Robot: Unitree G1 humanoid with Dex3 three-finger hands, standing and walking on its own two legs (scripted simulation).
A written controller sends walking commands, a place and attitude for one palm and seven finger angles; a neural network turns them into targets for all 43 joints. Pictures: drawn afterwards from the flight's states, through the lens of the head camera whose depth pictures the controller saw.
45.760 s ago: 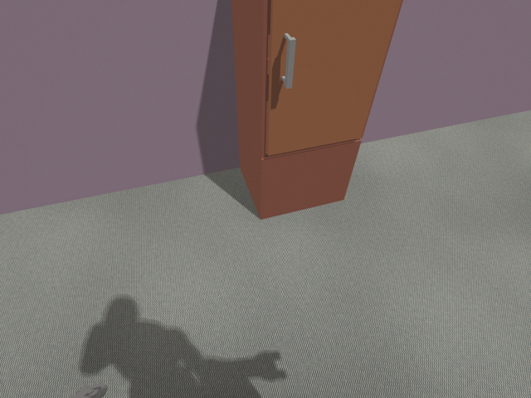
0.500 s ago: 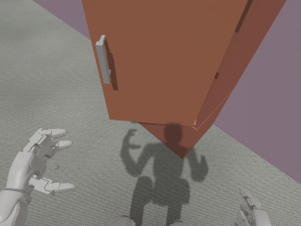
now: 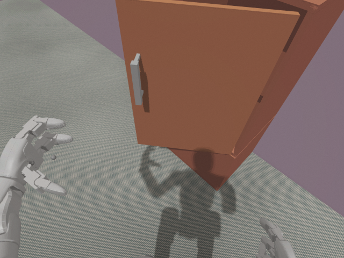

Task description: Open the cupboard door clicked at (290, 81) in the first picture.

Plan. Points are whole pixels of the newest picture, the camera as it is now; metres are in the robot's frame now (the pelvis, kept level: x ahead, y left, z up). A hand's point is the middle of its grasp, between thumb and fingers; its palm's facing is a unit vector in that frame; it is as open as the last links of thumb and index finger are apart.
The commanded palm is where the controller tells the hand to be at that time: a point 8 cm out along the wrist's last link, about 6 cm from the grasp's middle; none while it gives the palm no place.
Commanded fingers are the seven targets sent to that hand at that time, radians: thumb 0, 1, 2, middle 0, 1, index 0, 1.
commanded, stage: raise the hand with hooked fingers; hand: left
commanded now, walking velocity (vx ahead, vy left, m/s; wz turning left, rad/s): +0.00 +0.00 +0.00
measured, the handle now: (138, 80) +0.57 +0.15 +0.07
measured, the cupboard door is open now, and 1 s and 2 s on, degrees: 39 39 39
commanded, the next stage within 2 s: move the hooked fingers beside the handle in 0.48 s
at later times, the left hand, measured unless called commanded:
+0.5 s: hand (66, 162) +0.28 +0.25 +0.08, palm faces -0.01 -1.00 -0.03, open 14.0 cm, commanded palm +0.26 +0.30 +0.09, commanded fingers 0.00 -0.50 0.30 -0.30 -1.20 -0.30 -1.20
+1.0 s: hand (87, 137) +0.35 +0.23 +0.08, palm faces -0.03 -1.00 +0.00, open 14.0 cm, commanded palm +0.32 +0.28 +0.08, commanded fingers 0.00 -0.50 0.30 -0.30 -1.20 -0.30 -1.20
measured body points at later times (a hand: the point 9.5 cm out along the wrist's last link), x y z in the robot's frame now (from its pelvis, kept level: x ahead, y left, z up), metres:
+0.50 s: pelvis -0.01 -0.02 +0.00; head +0.03 -0.01 +0.45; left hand +0.28 +0.30 +0.09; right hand +0.15 -0.27 -0.07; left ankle +0.01 +0.06 -0.70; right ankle +0.00 -0.13 -0.70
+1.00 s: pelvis +0.00 -0.04 +0.00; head +0.05 -0.03 +0.45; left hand +0.34 +0.28 +0.08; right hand +0.12 -0.30 -0.09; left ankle +0.01 +0.06 -0.70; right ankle +0.00 -0.13 -0.70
